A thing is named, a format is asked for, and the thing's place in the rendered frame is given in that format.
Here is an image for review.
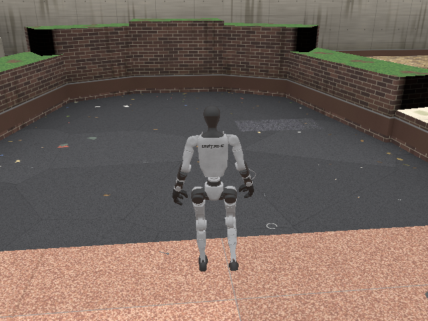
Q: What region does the right robot hand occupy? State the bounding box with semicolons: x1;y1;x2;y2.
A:
239;184;254;198

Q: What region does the robot right upper arm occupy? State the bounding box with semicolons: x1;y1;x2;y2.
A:
227;134;246;171

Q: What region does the left robot hand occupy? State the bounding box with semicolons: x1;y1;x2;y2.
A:
172;189;188;205

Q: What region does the robot right foot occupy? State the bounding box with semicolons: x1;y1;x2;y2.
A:
229;259;239;271

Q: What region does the robot left upper arm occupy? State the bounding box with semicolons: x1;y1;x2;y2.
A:
181;135;199;173

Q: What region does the right robot forearm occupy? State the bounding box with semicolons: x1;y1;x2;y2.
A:
239;161;253;187

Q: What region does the left robot forearm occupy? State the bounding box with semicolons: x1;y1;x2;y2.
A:
174;163;187;192

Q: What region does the robot torso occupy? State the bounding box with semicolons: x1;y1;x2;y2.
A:
197;131;229;201

